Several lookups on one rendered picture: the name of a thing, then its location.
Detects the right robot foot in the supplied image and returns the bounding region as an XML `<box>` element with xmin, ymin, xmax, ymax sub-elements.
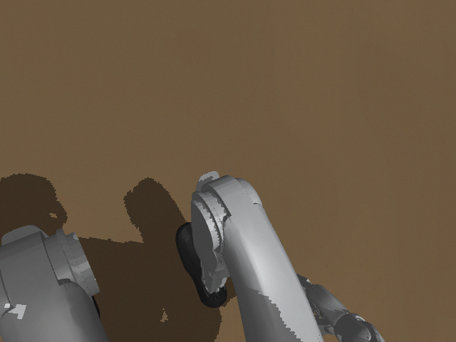
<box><xmin>175</xmin><ymin>222</ymin><xmax>227</xmax><ymax>308</ymax></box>

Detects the right robot arm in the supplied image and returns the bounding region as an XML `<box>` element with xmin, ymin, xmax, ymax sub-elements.
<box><xmin>333</xmin><ymin>313</ymin><xmax>385</xmax><ymax>342</ymax></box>

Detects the right robot hand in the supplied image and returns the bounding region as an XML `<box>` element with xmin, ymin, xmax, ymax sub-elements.
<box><xmin>296</xmin><ymin>274</ymin><xmax>350</xmax><ymax>337</ymax></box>

